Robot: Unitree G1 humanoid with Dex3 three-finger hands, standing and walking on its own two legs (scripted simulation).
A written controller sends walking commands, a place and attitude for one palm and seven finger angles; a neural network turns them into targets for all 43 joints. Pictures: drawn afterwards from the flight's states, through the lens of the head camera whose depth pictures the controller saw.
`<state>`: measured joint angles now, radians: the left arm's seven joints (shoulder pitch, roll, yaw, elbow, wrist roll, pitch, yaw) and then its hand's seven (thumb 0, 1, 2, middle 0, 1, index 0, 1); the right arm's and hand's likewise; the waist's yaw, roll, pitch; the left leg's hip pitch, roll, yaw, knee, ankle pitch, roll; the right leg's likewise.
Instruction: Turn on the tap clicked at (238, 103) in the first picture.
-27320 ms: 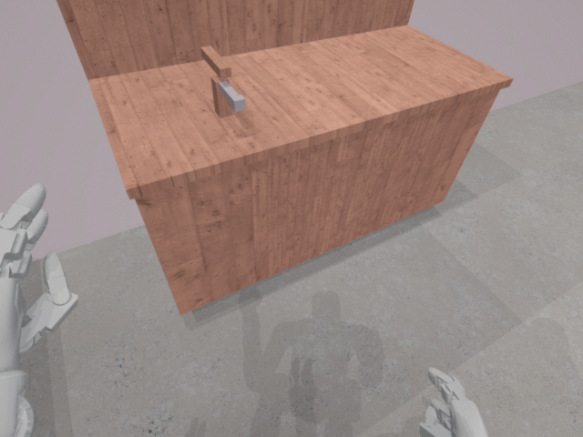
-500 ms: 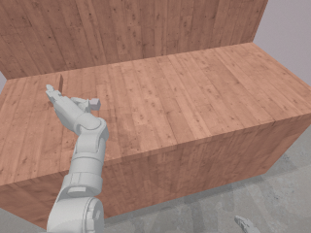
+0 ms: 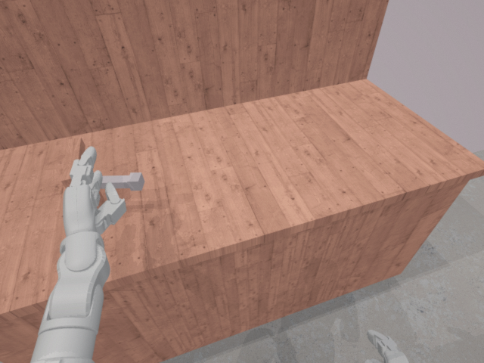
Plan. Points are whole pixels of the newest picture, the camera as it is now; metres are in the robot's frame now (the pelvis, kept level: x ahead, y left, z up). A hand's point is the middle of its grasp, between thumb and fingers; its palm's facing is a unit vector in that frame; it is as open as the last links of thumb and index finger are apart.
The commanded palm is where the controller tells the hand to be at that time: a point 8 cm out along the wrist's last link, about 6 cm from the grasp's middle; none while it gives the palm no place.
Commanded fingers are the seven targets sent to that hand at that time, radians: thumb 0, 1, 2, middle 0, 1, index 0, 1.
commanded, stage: draw the hand back beside the body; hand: left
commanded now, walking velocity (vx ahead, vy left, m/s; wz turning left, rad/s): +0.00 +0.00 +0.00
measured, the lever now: (136, 181) +0.46 +0.27 +0.04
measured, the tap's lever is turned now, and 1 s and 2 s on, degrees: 72 72 72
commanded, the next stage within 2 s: step back with the hand held close in 1.16 s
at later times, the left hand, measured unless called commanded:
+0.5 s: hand (76, 242) +0.23 +0.24 +0.15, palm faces +0.37 -0.89 -0.25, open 7.6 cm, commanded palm +0.19 +0.28 +0.16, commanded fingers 0.00 0.90 0.90 -0.19 -0.28 -0.19 -0.28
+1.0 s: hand (33, 277) +0.17 +0.25 +0.17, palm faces +0.47 -0.82 -0.34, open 7.4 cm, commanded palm +0.14 +0.29 +0.18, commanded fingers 0.00 0.90 0.90 -0.20 -0.30 -0.20 -0.30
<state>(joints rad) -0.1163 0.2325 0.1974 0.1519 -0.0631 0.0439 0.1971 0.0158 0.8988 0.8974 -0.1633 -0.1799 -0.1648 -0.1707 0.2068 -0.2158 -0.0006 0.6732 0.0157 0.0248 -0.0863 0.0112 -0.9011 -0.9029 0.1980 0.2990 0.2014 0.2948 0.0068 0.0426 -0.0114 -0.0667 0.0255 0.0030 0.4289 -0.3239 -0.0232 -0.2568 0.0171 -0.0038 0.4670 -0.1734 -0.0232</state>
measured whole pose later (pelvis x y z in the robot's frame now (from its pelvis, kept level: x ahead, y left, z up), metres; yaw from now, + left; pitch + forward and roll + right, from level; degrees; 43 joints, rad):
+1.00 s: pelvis -0.01 +0.00 +0.01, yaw +2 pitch -7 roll +0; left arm 0.41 0.31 0.27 -0.38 -0.05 -0.15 0.12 0.02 0.90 0.90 -0.20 -0.30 -0.21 -0.30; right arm 0.16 -0.22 0.00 0.67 -0.02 -0.13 -0.06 0.01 -0.90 -0.90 0.20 0.30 0.20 0.29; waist 0.08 0.06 0.07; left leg 0.03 0.03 -0.03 0.35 -0.27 -0.02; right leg -0.11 0.01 -0.03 0.32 -0.10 -0.02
